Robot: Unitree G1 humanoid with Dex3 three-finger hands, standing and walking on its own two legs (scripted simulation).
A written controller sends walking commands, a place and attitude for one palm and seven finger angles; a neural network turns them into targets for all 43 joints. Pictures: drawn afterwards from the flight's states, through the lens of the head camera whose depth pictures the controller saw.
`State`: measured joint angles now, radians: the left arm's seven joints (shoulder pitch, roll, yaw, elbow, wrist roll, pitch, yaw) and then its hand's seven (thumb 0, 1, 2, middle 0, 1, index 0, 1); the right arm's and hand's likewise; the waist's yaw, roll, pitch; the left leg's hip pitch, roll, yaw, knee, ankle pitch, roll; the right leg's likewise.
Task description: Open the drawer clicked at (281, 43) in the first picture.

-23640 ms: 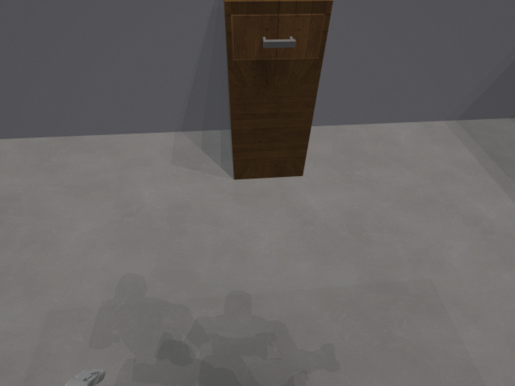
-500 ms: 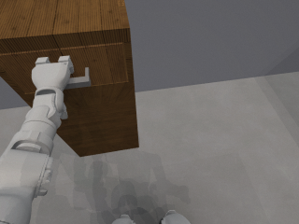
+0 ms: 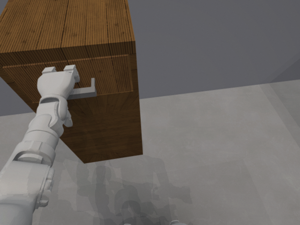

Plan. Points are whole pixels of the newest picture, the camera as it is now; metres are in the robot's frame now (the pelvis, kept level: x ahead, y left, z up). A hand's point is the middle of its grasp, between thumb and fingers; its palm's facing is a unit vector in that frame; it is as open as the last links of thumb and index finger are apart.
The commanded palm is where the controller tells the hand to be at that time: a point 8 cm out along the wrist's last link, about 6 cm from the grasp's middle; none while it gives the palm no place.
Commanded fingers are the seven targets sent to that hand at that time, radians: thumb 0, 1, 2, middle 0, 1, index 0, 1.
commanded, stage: lift the fingers back up to retry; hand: left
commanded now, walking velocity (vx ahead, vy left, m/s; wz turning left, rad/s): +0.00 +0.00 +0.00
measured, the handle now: (75, 88) +0.51 +0.22 +0.03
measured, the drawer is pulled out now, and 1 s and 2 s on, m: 0.00 0.00 0.00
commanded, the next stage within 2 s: re-aim the fingers above the handle in 0.40 s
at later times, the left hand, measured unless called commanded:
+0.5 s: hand (56, 88) +0.46 +0.24 +0.08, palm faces -0.05 -0.01 -1.00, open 13.7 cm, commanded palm +0.44 +0.24 +0.14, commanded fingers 0.00 -0.50 0.30 -0.30 -1.20 -0.30 -1.20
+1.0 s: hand (62, 87) +0.46 +0.23 +0.09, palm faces -0.02 -0.02 -1.00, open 13.8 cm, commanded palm +0.44 +0.23 +0.14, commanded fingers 0.00 -0.50 0.30 -0.30 -1.20 -0.30 -1.20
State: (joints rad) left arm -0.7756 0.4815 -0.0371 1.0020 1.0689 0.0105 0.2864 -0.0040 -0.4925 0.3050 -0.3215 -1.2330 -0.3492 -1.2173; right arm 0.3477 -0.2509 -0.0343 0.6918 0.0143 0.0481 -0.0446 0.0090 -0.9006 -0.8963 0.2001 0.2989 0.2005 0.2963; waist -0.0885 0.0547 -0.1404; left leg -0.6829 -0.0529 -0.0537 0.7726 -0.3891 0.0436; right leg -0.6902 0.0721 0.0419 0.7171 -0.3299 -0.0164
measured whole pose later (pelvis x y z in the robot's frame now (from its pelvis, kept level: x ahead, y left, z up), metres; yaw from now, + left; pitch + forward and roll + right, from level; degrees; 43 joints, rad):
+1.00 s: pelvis +0.01 -0.01 +0.01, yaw +1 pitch +13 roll -1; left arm -0.76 0.46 -0.09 0.89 1.03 0.03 0.19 -0.01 -0.49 0.30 -0.32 -1.20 -0.32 -1.20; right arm 0.31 -0.25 -0.04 0.69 0.02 0.08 -0.05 0.01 -0.90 -0.90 0.20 0.30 0.20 0.30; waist -0.05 0.06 -0.12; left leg -0.53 -0.06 -0.06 0.66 -0.35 0.04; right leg -0.55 0.06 0.04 0.63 -0.31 -0.02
